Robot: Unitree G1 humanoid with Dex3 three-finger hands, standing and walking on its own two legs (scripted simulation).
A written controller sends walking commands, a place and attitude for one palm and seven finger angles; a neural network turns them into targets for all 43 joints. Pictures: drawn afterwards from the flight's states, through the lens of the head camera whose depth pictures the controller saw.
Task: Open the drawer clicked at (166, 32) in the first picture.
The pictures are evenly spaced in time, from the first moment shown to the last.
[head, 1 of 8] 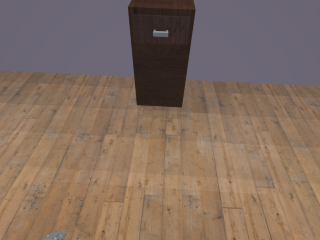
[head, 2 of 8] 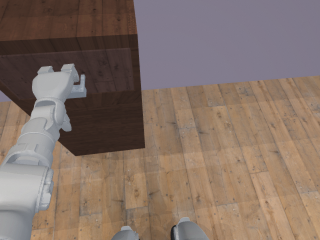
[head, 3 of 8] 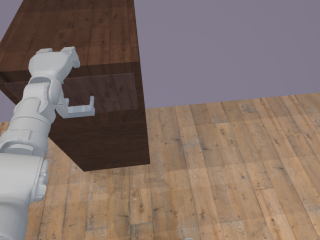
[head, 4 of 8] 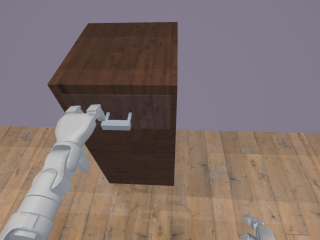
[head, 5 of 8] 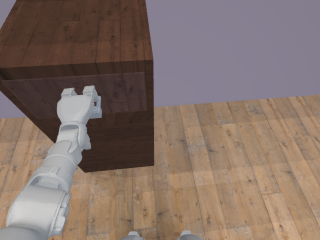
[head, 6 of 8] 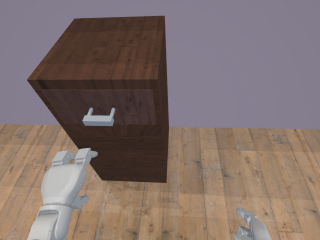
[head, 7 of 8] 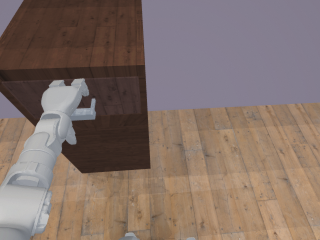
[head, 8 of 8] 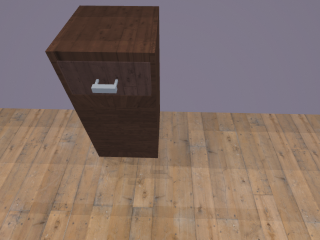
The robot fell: no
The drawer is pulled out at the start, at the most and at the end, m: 0.00 0.00 0.00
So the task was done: no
